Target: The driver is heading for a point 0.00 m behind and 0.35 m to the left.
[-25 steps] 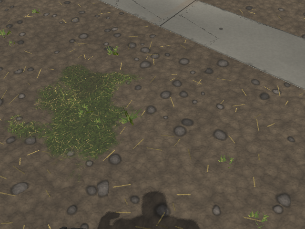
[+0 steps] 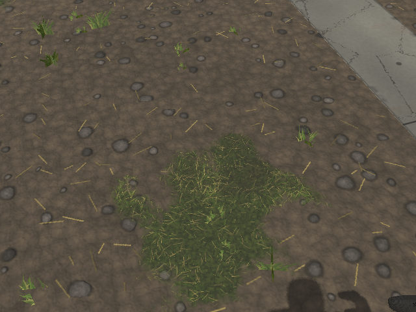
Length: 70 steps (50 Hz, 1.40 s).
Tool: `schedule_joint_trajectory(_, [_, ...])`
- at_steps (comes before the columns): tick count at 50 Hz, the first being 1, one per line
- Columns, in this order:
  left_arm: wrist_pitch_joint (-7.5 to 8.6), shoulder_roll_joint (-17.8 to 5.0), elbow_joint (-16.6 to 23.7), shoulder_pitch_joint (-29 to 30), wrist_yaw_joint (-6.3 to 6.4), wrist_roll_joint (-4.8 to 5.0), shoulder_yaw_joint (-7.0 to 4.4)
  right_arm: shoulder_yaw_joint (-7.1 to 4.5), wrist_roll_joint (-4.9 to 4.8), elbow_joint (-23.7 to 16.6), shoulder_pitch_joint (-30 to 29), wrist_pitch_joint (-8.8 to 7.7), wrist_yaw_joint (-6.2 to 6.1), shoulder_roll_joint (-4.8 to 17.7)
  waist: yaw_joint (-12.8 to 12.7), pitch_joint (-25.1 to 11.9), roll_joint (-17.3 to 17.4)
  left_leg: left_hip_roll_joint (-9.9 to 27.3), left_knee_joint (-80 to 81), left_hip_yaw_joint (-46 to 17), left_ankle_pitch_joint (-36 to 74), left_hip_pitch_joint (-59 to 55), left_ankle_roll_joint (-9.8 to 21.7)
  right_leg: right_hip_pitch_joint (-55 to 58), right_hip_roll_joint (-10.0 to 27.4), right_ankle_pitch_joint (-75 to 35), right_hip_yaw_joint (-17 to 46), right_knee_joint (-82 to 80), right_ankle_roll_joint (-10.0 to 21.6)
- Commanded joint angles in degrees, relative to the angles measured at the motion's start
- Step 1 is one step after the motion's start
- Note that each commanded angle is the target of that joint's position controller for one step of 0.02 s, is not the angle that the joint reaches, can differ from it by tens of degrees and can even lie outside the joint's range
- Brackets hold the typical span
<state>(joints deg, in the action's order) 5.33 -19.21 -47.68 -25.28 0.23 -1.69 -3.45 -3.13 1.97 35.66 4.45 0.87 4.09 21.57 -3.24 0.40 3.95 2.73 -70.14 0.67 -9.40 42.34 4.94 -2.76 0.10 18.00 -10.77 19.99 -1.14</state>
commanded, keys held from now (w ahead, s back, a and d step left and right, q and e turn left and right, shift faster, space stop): w+q+shift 0.12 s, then q+shift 0.18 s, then shift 0.50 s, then q+shift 0.20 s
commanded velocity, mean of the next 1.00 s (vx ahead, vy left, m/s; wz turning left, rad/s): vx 0.35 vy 0.00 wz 0.59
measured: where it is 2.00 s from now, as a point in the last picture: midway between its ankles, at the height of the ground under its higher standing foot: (190, 306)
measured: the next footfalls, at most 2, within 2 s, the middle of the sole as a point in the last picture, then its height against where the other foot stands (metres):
left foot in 0.20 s outside the picture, level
right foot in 0.60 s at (226, 254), level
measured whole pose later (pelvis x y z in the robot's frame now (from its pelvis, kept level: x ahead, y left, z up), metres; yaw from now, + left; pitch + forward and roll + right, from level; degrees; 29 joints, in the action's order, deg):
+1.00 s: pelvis +0.51 +0.05 -0.01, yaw +37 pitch +0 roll -2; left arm -1.5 -14.7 -38.6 -6.6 2.7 -0.1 -3.3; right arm -3.4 -0.4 40.9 12.3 3.4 -0.8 14.9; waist 0.7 2.7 -1.6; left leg 0.0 -37.5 -0.6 -18.8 19.2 2.0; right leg -23.4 1.1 9.8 -4.5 32.1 0.7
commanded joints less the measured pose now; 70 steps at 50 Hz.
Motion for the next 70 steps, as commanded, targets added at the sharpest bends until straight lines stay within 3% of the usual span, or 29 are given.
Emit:
schedule_joint_trajectory(1, [2.16, -2.6, 3.07, 4.99, -0.4, 0.02, 0.29, 1.43, -0.32, -6.17, -4.8, -0.12, 1.07, -0.8, 3.91, 5.76, -7.38, 2.25, 7.79, 0.11, 7.84, 2.04, 0.23, -4.2, 12.73, -21.58, 3.06, -13.52, 3.3])
schedule_joint_trajectory(6, [1.21, -6.89, 0.81, -1.41, 0.84, -0.03, -0.52, 2.13, -0.33, -6.04, -9.85, -0.73, 1.86, -1.47, 3.46, 5.76, -7.35, -5.19, 25.05, 11.9, 7.49, -9.71, 5.07, 4.44, 11.36, -65.74, -6.15, -7.2, 0.1])
schedule_joint_trajectory(9, [-1.25, -11.0, 2.7, 2.49, 2.1, 0.57, -1.7, -0.14, 0.43, 0.98, 12.24, -1.81, 0.02, 2.63, 14.61, -5.17, -9.27, -10.52, 31.08, 8.91, 4.55, -34.32, 7.97, 1.36, 14.69, -81.25, -3.74, 24.52, 0.64])
schedule_joint_trajectory(10, [-1.49, -9.92, 3.5, 3.87, 1.3, 0.96, -1.68, -1.71, 0.31, 4.75, 21.18, -2.43, -1.74, 4.45, 17.04, -8.76, -5.68, -9.32, 37.85, 3.63, 10.45, -48.4, 9.52, -8.03, 12.12, -57.35, -3.62, 42.64, 0.11])
schedule_joint_trajectory(11, [-1.52, -4.37, 5.22, 3.22, 0.17, 0.14, -0.9, -3.49, -1.47, 4.94, 17.92, -1.79, -3.59, 8.89, 11.14, -6.48, 6.05, 0.22, 35.0, -9.4, 31.28, -58.12, 10.59, -26.47, 1.09, 8.91, -2.88, 63.03, -1.45])
schedule_joint_trajectory(12, [-1.65, -4.6, 11.13, -0.8, 0.97, 1.42, -0.46, -5.37, 0.36, 1.7, 17.94, -0.88, -3.11, 15.8, 9.27, -21.77, 5.69, 14.7, 36.2, -34.88, 49.96, -75.36, 25.6, -41.89, -2.16, 16.53, 7.7, 82.72, -3.96])
schedule_joint_trajectory(13, [2.71, -7.31, 15.18, 8.74, 1.41, 1.95, -0.05, -5.42, -2.76, -2.76, 15.18, -2.13, -2.95, 13.7, 11.66, -27.78, -3.41, 14.26, 47.13, -46.14, 24.63, -73.24, 25.76, -43.43, -2.58, 13.06, 21.17, 78.01, -3.11])
schedule_joint_trajectory(15, [3.62, -6.64, 15.13, 11.78, 2.44, 2.85, -0.5, -4.32, -3.92, -3.13, 5.99, -4.44, -2.43, 8.12, 3.52, -9.73, -15.02, 10.08, 52.74, -38.95, 17.75, -52.63, 20.5, -43.31, 1.93, 9.06, 20.7, 65.51, -2.87])
schedule_joint_trajectory(19, [0.47, -5.04, 13.84, 9.63, 2.46, 0.73, -1.37, -2.55, -3.61, -2.38, 1.13, -4.67, -3.89, 2.25, -1.2, 0.44, -10.54, 1.67, 51.76, -19.03, 39.85, -21.72, 13.82, -28.6, 5.46, 3.81, 15.14, 45.29, -4.75])
schedule_joint_trajectory(22, [0.73, 1.08, 15.11, 15.16, 1.72, 0.24, 0.62, -3.03, -3.35, 0.55, 5.56, -2.28, -6.25, 2.46, 2.58, -5.02, -5.02, -6.26, 46.97, -10.19, 41.99, -18.99, 7.93, -21.02, 0.32, -13.29, 10.09, 27.09, -4.46])
schedule_joint_trajectory(26, [0.86, -0.26, 17.24, 23.77, 0.06, 1.18, 0.22, -2.65, -3.56, 3.22, 11.49, -0.54, -7.08, 0.51, 7.49, -5.77, 0.65, -4.61, 43.37, -14.46, 26.37, -24.77, 3.44, -19.21, -2.83, -26.08, 10.72, 13.51, -2.83])
schedule_joint_trajectory(29, [1.66, -2.82, 16.7, 20.79, -0.5, 0.52, -1.23, -2.35, -2.7, 2.49, 8.82, -0.6, -6.98, -0.58, 3.68, -6.15, 2.82, -2.55, 33.84, -18.32, 27.3, -32.24, 1.64, -17.46, -1.9, -26.07, 12.14, 5.78, 0.74])
schedule_joint_trajectory(30, [2.21, -3.86, 15.66, 16.53, -0.44, -0.23, -1.59, -2.05, -2.3, 1.5, 7.51, -1.0, -6.62, -1.36, 1.38, -8.98, 1.64, -4.43, 26.55, -16.65, 25.86, -31.62, -0.31, -10.06, 1.17, -38.52, 13.61, 3.78, 2.95])
schedule_joint_trajectory(31, [2.29, -6.1, 15.67, 12.26, -0.23, -1.78, -1.61, -1.49, -1.52, 0.85, 11.4, -1.56, -6.21, -2.86, 1.37, -16.05, -8.76, -9.24, 8.68, -14.26, -2.3, -20.83, -4.39, 6.49, 14.14, -67.36, 25.42, 10.14, 11.64])
schedule_joint_trajectory(32, [1.44, -4.34, 14.3, 9.35, -0.38, -1.96, -1.34, -1.03, -2.7, 2.03, 18.6, -1.85, -5.35, -1.5, 2.65, -25.93, -20.63, -13.51, -3.63, -14.64, -33.69, -11.07, -7.0, 17.95, 26.73, -70.48, 44.79, 9.37, 23.37])
schedule_joint_trajectory(33, [0.46, -3.19, 15.49, 11.26, -0.12, 0.06, -1.31, -2.02, -3.06, 3.7, 18.09, -1.14, -4.7, 3.52, 1.49, -26.56, -12.44, -9.61, -9.85, -16.77, -30.61, -8.92, -7.75, 15.54, 26.41, -50.89, 48.09, 7.2, 23.11])
schedule_joint_trajectory(35, [-1.84, -0.51, 16.18, 16.69, 0.64, 0.49, -0.02, -2.08, -3.18, 2.33, 8.65, 1.8, -5.47, 2.88, 1.49, -12.76, -4.42, -6.63, -10.97, -11.03, -23.2, -5.27, -9.11, 0.31, 19.01, -21.55, 38.61, 2.14, 17.56])
schedule_joint_trajectory(37, [-3.33, 0.14, 16.08, 22.19, 0.74, 0.32, 0.83, -1.28, -2.67, 2.18, 9.48, 3.27, -5.78, -0.91, 5.7, -4.59, -6.65, -3.91, 0.63, -6.93, -19.88, -12.57, -8.97, -16.24, 11.99, -7.51, 30.49, -3.09, 12.38])
schedule_joint_trajectory(40, [-4.01, -0.44, 14.83, 21.75, 0.15, 0.48, -0.14, -0.05, -1.97, 3.47, 10.71, 2.14, -5.9, -4.77, 4.87, -6.18, -11.67, -3.3, 18.25, -2.29, -18.55, -22.3, -9.14, -18.73, 7.12, -11.92, 22.09, -3.96, 11.64])
schedule_joint_trajectory(44, [-5.08, -3.75, 13.84, 19.19, 1.72, 0.96, -1.67, -1.28, -3.0, 2.45, 8.18, 1.68, -5.57, -0.03, 2.67, -8.89, -12.96, -2.09, 24.49, -1.27, -10.94, -22.34, -6.65, -11.74, 13.95, -9.5, 23.97, -2.88, 14.67])
schedule_joint_trajectory(48, [-6.34, -3.64, 13.06, 20.6, 3.06, 1.87, -2.14, -2.25, -2.58, 2.35, 9.95, 2.06, -4.87, -0.14, 4.72, -6.12, -12.73, -2.81, 33.54, 1.23, -6.62, -27.36, -1.67, -15.65, 13.37, -1.7, 18.9, -0.84, 10.59])
schedule_joint_trajectory(49, [-6.48, -2.87, 12.59, 20.34, 3.16, 2.15, -2.18, -2.7, -2.2, 2.45, 11.42, 2.14, -4.81, 0.49, 5.47, -4.58, -10.49, -1.69, 38.18, -2.09, -4.45, -29.36, 0.62, -18.5, 11.69, 0.42, 16.18, 2.98, 7.75])
schedule_joint_trajectory(51, [-5.9, -0.87, 16.18, 26.2, 3.18, 1.3, -1.97, -5.17, -1.29, 0.98, 13.3, 1.53, -5.72, 9.61, 7.54, 1.25, 12.81, 15.73, 56.18, -36.44, 0.49, -30.4, 13.91, -36.72, -5.23, 13.42, 7.86, 29.09, -0.2])
schedule_joint_trajectory(52, [-5.28, -1.01, 16.52, 28.24, 2.92, 1.13, -2.33, -4.45, 0.03, 0.31, 12.18, 0.31, -6.15, 7.19, 6.93, 0.4, 8.32, 15.06, 56.17, -35.83, 0.29, -30.88, 14.46, -38.67, -3.84, 14.85, 15.15, 40.21, -0.05])
schedule_joint_trajectory(55, [-5.48, -1.7, 13.49, 22.52, 2.61, 0.73, -3.08, -3.92, -2.96, -1.97, 4.4, -0.48, -6.72, 3.87, 2.51, -3.26, 0.98, 8.92, 50.85, -25.61, 8.94, -32.9, 7.57, -37.2, -2.16, 5.49, 16.72, 43.55, -1.2])
schedule_joint_trajectory(61, [-4.38, 1.36, 15.02, 26.98, 1.07, 2.04, -1.84, -4.87, -3.18, -2.75, 7.24, 1.39, -7.6, 4.4, 4.01, -7.05, 4.15, 4.23, 46.61, -26.43, 15.67, -36.57, 6.28, -30.12, -5.31, 1.91, 16.35, 26.82, -3.12])
schedule_joint_trajectory(68, [-3.6, -2.58, 11.66, 19.43, -0.02, 2.57, -3.5, -5.19, -4.87, -5.46, 3.02, 2.12, -6.72, 4.25, 1.44, -7.8, 6.06, -0.55, 42.55, -32.68, 6.95, -29.13, 2.52, -8.23, -2.84, -9.29, 16.68, -1.5, -0.63])
schedule_joint_trajectory(69, [-4.03, -4.79, 11.61, 19.09, 0.22, 1.97, -4.07, -4.44, -4.34, -5.02, 7.07, 2.41, -6.7, 1.09, 3.66, -10.56, -2.82, -5.44, 33.14, -26.69, -12.74, -21.54, -0.25, 1.11, 7.22, -13.23, 24.01, -1.79, 3.03])
schedule_joint_trajectory(70, [-4.45, -8.58, 12.52, 20.74, 0.06, -0.24, -4.44, -4.67, -4.45, -6.48, 9.06, 1.93, -6.58, 1.47, 6.29, -7.71, -19.73, -13.34, 22.16, -15.82, -27.85, -7.73, -3.69, 1.97, 19.54, -23.99, 39.31, -3.09, 12.38])
Over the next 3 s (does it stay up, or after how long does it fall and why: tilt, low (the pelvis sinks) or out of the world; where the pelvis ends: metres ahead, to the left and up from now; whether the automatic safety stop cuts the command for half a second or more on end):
stays up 0.16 0.94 0.00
